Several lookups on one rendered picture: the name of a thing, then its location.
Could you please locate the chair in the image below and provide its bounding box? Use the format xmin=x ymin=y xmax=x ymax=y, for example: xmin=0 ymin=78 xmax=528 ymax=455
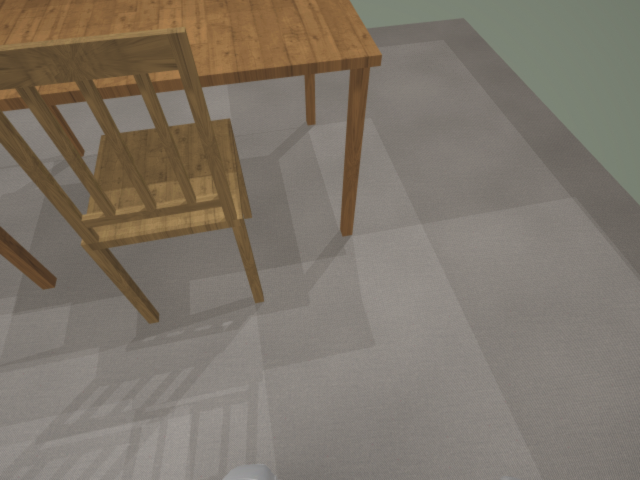
xmin=0 ymin=27 xmax=264 ymax=324

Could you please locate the table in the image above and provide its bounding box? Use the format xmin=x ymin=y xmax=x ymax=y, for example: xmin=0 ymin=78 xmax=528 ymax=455
xmin=0 ymin=0 xmax=382 ymax=290

